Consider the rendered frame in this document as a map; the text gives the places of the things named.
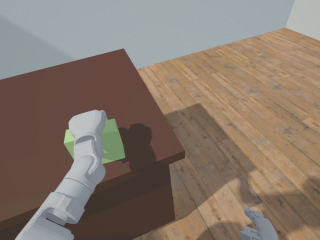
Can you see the table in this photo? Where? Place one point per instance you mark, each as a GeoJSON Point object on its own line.
{"type": "Point", "coordinates": [135, 196]}

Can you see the left robot forearm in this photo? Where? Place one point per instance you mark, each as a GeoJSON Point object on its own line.
{"type": "Point", "coordinates": [66, 204]}

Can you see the sponge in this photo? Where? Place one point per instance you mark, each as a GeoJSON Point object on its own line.
{"type": "Point", "coordinates": [112, 144]}

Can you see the left robot upper arm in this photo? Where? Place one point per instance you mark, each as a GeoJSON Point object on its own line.
{"type": "Point", "coordinates": [44, 229]}

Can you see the robot left hand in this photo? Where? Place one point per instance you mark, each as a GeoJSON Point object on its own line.
{"type": "Point", "coordinates": [88, 122]}

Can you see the robot right hand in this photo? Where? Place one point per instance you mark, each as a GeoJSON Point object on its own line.
{"type": "Point", "coordinates": [264, 228]}

